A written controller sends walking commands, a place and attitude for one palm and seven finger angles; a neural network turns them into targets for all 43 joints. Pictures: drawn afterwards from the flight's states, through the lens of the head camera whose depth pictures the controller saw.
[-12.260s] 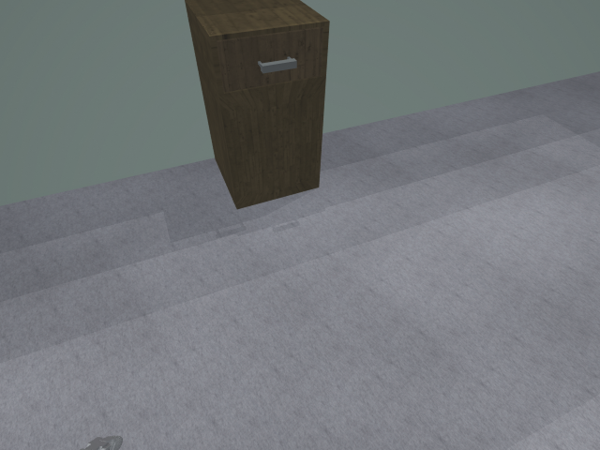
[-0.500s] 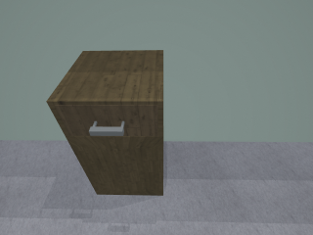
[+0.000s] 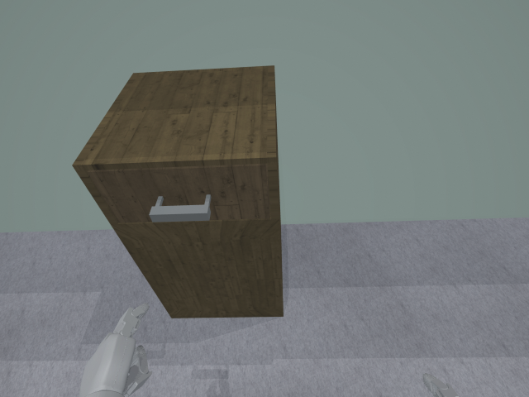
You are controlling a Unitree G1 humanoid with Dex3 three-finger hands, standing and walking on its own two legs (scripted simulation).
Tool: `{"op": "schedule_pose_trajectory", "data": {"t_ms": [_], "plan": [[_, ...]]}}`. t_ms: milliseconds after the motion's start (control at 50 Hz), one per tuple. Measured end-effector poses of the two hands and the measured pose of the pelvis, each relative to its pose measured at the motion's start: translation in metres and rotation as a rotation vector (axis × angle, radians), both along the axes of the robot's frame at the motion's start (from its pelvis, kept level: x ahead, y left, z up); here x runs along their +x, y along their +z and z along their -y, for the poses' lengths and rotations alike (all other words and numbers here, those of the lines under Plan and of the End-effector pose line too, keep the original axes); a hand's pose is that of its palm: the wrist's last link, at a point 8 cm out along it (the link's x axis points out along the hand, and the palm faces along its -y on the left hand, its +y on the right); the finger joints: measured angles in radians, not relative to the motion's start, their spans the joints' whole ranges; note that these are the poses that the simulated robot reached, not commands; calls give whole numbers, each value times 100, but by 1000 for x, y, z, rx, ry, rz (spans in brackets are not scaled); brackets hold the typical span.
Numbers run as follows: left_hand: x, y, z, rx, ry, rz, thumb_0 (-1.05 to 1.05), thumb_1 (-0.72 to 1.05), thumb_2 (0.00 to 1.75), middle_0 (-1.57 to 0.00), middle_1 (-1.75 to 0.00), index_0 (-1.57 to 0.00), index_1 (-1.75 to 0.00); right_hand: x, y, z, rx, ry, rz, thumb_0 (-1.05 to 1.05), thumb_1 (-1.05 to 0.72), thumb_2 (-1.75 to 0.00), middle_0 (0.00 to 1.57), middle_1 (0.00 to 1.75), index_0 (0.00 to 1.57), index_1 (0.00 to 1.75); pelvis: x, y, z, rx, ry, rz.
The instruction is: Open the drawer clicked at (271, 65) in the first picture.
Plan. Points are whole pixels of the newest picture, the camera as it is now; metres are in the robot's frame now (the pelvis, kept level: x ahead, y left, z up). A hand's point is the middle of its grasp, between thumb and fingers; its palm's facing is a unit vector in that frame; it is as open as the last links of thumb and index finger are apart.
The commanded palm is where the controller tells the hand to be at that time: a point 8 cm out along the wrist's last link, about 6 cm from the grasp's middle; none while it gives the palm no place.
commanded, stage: raise the hand with hooked fingers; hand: left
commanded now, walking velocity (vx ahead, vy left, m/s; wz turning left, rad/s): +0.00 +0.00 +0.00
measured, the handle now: (182, 206) +0.54 +0.23 -0.06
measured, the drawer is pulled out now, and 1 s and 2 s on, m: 0.00 0.00 0.00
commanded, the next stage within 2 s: move the hooked fingers above the handle in 1.68 s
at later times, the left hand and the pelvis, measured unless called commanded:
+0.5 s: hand (144, 323) +0.23 +0.20 +0.00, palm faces +0.13 -0.06 -0.99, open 10.3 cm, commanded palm +0.19 +0.21 +0.04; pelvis +0.01 -0.04 -0.03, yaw +0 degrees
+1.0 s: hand (142, 268) +0.30 +0.21 +0.05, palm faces +0.11 -0.09 -0.99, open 13.2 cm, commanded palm +0.27 +0.21 +0.11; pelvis +0.02 -0.01 +0.00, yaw -3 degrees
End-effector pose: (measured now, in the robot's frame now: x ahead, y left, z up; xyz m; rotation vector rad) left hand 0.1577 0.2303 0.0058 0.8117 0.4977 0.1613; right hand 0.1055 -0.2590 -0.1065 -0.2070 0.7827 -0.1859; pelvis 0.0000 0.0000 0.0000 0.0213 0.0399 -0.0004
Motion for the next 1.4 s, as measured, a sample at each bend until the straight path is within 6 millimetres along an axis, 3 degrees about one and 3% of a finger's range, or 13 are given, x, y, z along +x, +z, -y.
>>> {"op": "schedule_pose_trajectory", "data": {"t_ms": [40,100,180,260,320,360,440,560,740,900,1160,1280,1400], "plan": [[30,24,14,145,-109,137,4,82,84,-21,-38,-20,-38,35,14,6,-14,34,101,2,-92,-90,20,30,20,30,-1,-4,1,1,-12,-21],[43,35,38,281,-221,231,2,75,82,-21,-42,-20,-42,78,38,10,-7,67,186,2,-91,-90,19,30,20,30,1,-7,6,8,-51,-52],[18,9,58,336,-305,171,1,65,78,-22,-47,-21,-47,123,62,5,-3,150,201,1,-91,-90,19,30,19,30,6,-10,17,18,-71,-78],[-23,-14,50,428,-298,53,0,54,74,-24,-53,-23,-53,156,65,-8,-15,253,178,1,-91,-90,19,30,20,30,9,-14,27,15,-57,-105],[-35,-12,33,542,-264,44,0,46,71,-25,-58,-25,-58,171,54,-21,-4,309,163,1,-90,-90,19,30,20,30,12,-20,32,11,-31,-124],[-27,-2,23,610,-240,89,0,41,69,-26,-61,-26,-61,175,42,-30,17,334,153,1,-90,-90,20,30,20,30,12,-25,35,7,-13,-131],[14,29,18,690,-232,246,1,31,65,-27,-67,-27,-67,166,17,-44,78,353,113,1,-90,-90,20,30,20,30,11,-31,38,5,10,-135],[71,54,36,656,-266,267,0,18,59,-27,-76,-27,-76,119,-7,-41,173,237,-25,1,-90,-90,20,30,20,30,17,-21,38,8,-13,-117],[77,55,37,624,-373,161,0,-2,50,-29,-89,-28,-89,63,-9,11,77,76,-169,1,-90,-90,20,30,20,30,25,-5,33,8,-72,-94],[99,85,21,672,-312,321,0,-21,42,-31,-101,-30,-102,71,2,25,21,17,-110,2,-91,-90,19,30,20,30,19,-4,21,-2,-54,-79],[128,123,13,672,-333,307,0,-45,32,-32,-117,-31,-117,103,35,-39,102,100,40,1,-90,-90,20,30,20,30,11,7,3,-13,-51,12],[140,136,-5,683,-330,276,0,-48,30,-32,-119,-32,-119,95,33,-58,119,132,8,1,-90,-90,20,30,20,30,7,11,-4,-20,-41,30],[147,141,-13,665,-370,248,0,-49,30,-32,-120,-32,-120,76,25,-58,119,117,-51,1,-90,-90,20,30,20,30,7,13,-10,-24,-38,25]]}}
